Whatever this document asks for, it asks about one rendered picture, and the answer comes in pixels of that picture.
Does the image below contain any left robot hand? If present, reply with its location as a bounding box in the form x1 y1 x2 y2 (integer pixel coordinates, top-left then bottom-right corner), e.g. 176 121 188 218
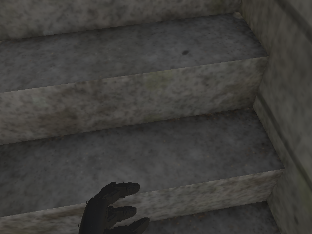
78 181 150 234

